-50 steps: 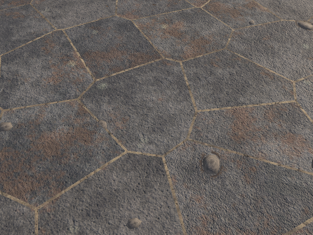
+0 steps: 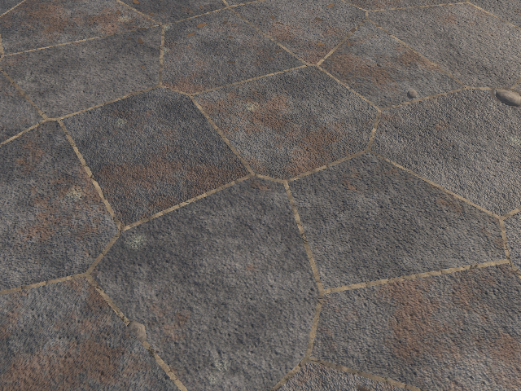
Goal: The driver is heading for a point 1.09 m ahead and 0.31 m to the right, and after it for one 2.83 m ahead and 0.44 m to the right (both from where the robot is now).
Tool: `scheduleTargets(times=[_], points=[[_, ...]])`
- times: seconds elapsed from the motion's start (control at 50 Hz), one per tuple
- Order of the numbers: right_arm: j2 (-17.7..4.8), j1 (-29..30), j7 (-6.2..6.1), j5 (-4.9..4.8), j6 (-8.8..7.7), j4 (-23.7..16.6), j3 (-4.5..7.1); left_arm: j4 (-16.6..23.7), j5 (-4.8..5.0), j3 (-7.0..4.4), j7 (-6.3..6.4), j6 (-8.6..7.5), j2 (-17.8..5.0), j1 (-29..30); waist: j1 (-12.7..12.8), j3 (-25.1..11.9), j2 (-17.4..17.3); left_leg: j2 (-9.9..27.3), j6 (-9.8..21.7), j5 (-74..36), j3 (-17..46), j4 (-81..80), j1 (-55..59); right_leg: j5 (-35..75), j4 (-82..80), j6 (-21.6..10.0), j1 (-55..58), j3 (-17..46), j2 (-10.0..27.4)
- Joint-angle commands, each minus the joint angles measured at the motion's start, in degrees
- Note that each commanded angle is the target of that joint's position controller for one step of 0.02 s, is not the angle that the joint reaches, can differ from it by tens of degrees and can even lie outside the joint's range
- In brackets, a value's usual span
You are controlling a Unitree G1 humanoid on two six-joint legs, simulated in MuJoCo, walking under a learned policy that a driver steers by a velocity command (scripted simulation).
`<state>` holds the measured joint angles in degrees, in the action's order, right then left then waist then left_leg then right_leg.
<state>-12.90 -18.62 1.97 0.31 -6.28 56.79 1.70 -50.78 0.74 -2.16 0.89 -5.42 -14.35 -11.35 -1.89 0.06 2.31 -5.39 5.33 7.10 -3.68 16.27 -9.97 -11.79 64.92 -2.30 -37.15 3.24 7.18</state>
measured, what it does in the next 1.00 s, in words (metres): walks ahead: right foot, then left foot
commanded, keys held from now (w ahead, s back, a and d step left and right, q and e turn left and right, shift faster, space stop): w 0.80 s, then w+e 0.20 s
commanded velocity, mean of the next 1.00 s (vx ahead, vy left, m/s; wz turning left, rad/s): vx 0.50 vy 0.00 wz -0.04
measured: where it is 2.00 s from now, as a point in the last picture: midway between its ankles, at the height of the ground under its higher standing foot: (306, 225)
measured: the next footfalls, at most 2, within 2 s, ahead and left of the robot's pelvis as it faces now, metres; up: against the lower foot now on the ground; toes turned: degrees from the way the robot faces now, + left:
right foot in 0.30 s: +0.33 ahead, -0.17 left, +0.00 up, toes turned -2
left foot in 0.86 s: +0.65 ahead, +0.08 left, +0.00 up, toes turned +3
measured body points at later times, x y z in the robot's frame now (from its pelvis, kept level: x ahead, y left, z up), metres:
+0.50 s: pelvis +0.27 -0.08 +0.00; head +0.29 -0.10 +0.45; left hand +0.33 +0.18 -0.12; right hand +0.36 -0.35 -0.14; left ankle +0.27 +0.08 -0.66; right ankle +0.29 -0.16 -0.74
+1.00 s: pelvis +0.54 -0.01 -0.01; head +0.57 +0.00 +0.44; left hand +0.57 +0.25 -0.16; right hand +0.66 -0.28 -0.12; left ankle +0.61 +0.07 -0.74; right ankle +0.44 -0.16 -0.65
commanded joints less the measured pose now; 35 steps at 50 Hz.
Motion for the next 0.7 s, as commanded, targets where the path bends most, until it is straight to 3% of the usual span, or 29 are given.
scheduleTargets(times=[0.02, 0.1, 0.2, 0.24, 0.26, 0.28, 0.3, 0.32, 0.34, 0.36, 0.38, 0.4, 0.42, 0.44, 0.46, 0.5, 0.58, 0.7], points=[[-7.61, 2.24, -1.14, -0.10, -0.93, -3.20, 1.23, 2.44, -0.68, -0.66, 0.37, 0.32, -2.38, -1.87, 2.66, 3.04, -4.39, 16.26, 9.86, -3.79, 12.43, -11.59, -5.33, 8.70, -8.30, 1.57, -1.76, 0.17, 2.45], [-9.18, -2.25, -1.95, -0.98, -0.21, -2.25, 1.50, 4.76, -0.22, -0.33, -0.28, -0.28, -1.63, 7.16, -0.59, 3.08, -4.55, 15.29, 7.26, -4.67, 9.53, -10.64, -0.60, 17.31, -24.30, 2.03, -0.13, -1.93, -0.08], [-9.70, -6.50, -2.06, -1.47, 0.94, -0.30, 1.79, 7.56, 0.57, -0.10, -1.99, -0.80, -2.33, 14.36, -2.81, 4.68, -5.44, 18.59, 6.45, -3.24, 10.27, -6.66, 8.15, 12.93, -32.88, 1.04, -0.12, -2.51, -1.79], [-10.39, -6.08, -2.21, -1.52, 1.52, -0.16, 2.14, 8.00, 0.58, -0.45, -2.61, -1.33, -3.50, 13.41, -1.46, 4.07, -6.12, 20.04, 5.59, -5.64, 11.04, -3.68, 10.75, 8.42, -35.28, -0.57, 2.67, -2.89, -2.63], [-10.84, -5.09, -2.24, -1.51, 1.83, -0.35, 2.27, 7.49, 0.54, -0.92, -2.73, -1.56, -4.44, 10.72, 0.38, 2.70, -6.76, 19.94, 4.93, -11.13, 10.73, -0.68, 10.97, 6.73, -36.40, -1.47, 7.07, -3.96, -3.82], [-10.52, -3.83, -2.25, -1.34, 2.13, -0.71, 2.09, 5.72, 0.41, -1.98, -2.61, -1.70, -6.18, 4.52, 3.84, -0.77, -6.58, 17.76, 3.71, -20.68, 8.76, 6.60, 10.18, 6.06, -37.72, -2.77, 15.56, -5.52, -5.75], [-8.56, -3.23, -2.22, -0.66, 2.21, -1.54, 1.31, 2.58, 0.25, -3.59, -2.20, -1.84, -9.73, -6.57, 8.22, -8.01, -4.63, 14.22, 1.88, -22.76, 5.70, 20.29, 4.11, 7.42, -36.65, -5.25, 30.90, -2.90, -3.59], [-3.26, -7.40, -1.92, 0.03, 1.30, -3.23, -0.45, 1.10, -0.93, -5.18, -1.91, -1.59, -16.44, -15.79, 8.65, -17.55, 7.32, 6.62, -2.13, -4.36, 1.08, 43.60, -16.77, 5.33, -37.73, -12.80, 54.00, 18.74, 11.23], [-1.70, -9.54, -1.57, -1.07, -0.24, -2.41, -1.08, 0.23, -0.71, -4.58, -2.25, -1.29, -14.26, -17.75, 8.08, -22.52, 14.92, 1.72, -2.95, 24.22, 7.08, 55.82, -29.93, -1.66, -47.01, -17.74, 61.23, 39.06, 16.97], [-8.31, -5.07, -1.34, -2.43, -1.24, -3.21, 0.55, 0.99, -0.37, -3.19, -2.34, -1.44, -9.86, -13.49, 7.73, -14.97, 9.18, 5.71, -1.66, 22.01, 10.68, 60.96, -35.34, -3.67, -47.90, -14.67, 55.09, 33.51, 14.99], [-9.46, -0.48, -1.37, -2.87, -1.56, -4.59, 0.89, 2.36, -0.31, -2.38, -2.28, -1.34, -7.40, -8.07, 6.25, -9.36, 5.47, 8.89, -0.91, 16.47, 9.15, 59.91, -35.35, -0.05, -48.58, -12.38, 46.91, 24.36, 12.75], [-8.68, 1.71, -1.72, -2.21, -1.27, -4.88, 1.02, 3.05, -0.50, -1.75, -2.57, -1.27, -5.75, -3.66, 4.39, -5.36, 1.26, 11.17, -1.24, 11.86, 7.92, 56.28, -32.80, 4.77, -50.77, -11.23, 38.76, 18.01, 10.05], [-8.14, 1.89, -2.04, -1.45, -0.51, -4.89, 1.46, 3.25, -0.76, -1.30, -2.80, -1.40, -4.22, -1.59, 2.64, -3.25, 1.36, 12.93, -1.49, 8.87, 8.01, 52.42, -29.70, 7.46, -52.79, -10.11, 33.57, 13.52, 7.65], [-6.75, 0.78, -2.07, -1.29, 0.34, -4.62, 1.43, 2.75, -1.03, -1.12, -3.02, -1.42, -3.60, -1.27, 1.42, -2.43, 2.23, 13.49, -1.83, 7.10, 7.80, 50.63, -26.74, 8.85, -54.50, -9.77, 30.31, 10.91, 6.29], [-5.40, -0.15, -2.12, -1.21, 1.00, -4.30, 1.32, 2.02, -1.03, -1.23, -3.08, -1.60, -3.83, -2.25, 0.88, -2.04, 2.23, 13.47, -2.21, 6.12, 7.22, 49.57, -25.49, 11.58, -55.52, -10.19, 28.66, 9.06, 5.58], [-5.08, 1.23, -2.30, -1.00, 1.69, -5.03, 1.51, 0.63, -1.05, -1.68, -2.68, -1.79, -5.46, -4.41, 0.39, -0.59, 1.31, 13.68, -3.05, 2.94, 6.85, 46.36, -27.69, 16.59, -56.79, -10.89, 28.15, 6.14, 5.24], [-4.58, 10.00, -2.15, -0.56, 1.62, -8.00, 1.66, -1.04, -0.86, -1.84, -1.38, -1.07, -6.43, -7.96, 2.21, 1.40, 0.81, 13.50, -4.23, -7.25, 6.36, 33.39, -32.43, 18.54, -57.99, -10.07, 30.64, 2.75, 4.59], [-3.80, 21.08, -0.98, -1.24, 1.02, -11.16, 1.05, -3.86, -0.05, -2.06, -0.68, -0.36, -7.52, -13.55, 5.74, 4.55, 1.02, 10.83, -3.74, -13.03, 4.12, 18.43, -30.75, 13.99, -58.15, -8.85, 35.87, 0.51, 5.06]])
Velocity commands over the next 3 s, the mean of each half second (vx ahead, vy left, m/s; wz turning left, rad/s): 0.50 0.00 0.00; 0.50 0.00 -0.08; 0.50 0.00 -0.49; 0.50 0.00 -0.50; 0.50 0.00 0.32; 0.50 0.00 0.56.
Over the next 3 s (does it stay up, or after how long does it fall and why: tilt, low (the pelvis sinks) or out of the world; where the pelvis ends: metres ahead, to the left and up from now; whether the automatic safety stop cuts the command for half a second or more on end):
stays up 1.54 -0.32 -0.02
